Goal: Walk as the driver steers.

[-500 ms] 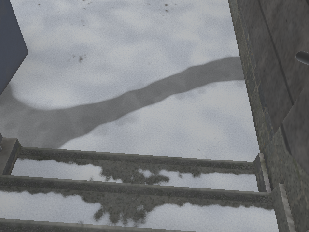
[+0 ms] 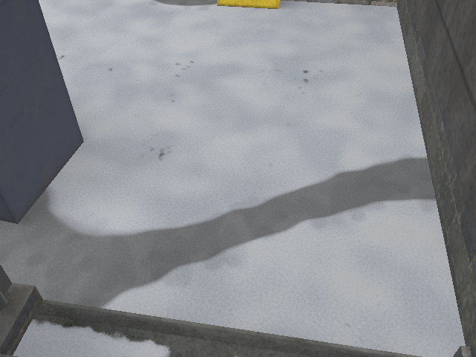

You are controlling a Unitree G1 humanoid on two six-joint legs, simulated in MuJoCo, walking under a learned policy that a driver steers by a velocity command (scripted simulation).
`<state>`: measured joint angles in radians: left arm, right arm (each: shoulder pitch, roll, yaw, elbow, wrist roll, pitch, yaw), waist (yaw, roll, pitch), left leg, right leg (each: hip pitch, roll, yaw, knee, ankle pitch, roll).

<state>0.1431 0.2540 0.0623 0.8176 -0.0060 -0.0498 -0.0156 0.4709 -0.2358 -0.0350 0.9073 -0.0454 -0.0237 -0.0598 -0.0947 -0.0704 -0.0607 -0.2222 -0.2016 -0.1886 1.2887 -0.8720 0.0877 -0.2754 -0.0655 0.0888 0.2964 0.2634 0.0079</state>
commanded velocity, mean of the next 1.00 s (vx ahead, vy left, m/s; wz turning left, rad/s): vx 0.20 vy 0.00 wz -0.38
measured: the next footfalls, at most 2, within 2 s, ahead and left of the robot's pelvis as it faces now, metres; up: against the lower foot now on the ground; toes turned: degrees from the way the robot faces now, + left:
left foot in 0.72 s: +0.42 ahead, +0.02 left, -0.17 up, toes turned -23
right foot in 1.40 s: +0.42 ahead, -0.27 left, -0.17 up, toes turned -28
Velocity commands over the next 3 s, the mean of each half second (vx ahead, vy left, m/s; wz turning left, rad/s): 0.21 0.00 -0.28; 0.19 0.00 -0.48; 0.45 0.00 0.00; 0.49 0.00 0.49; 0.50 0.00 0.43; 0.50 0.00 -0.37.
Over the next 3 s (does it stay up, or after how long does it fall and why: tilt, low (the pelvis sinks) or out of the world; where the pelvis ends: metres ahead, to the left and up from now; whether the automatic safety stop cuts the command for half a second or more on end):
stays up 1.25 -0.31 -0.55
